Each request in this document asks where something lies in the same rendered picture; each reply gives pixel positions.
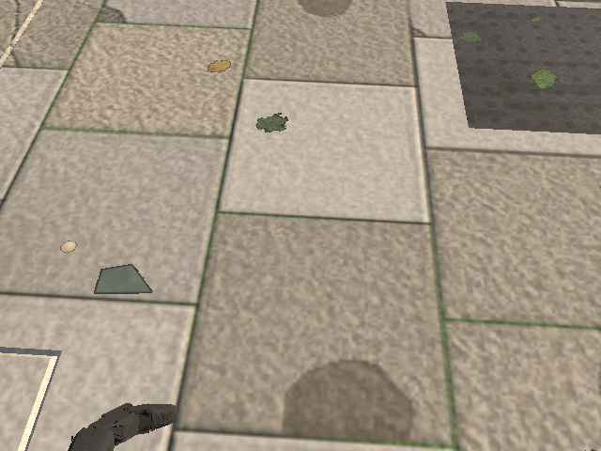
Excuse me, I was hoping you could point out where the robot left hand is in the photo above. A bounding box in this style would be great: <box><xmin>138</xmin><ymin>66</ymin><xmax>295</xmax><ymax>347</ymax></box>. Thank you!
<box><xmin>68</xmin><ymin>403</ymin><xmax>178</xmax><ymax>451</ymax></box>

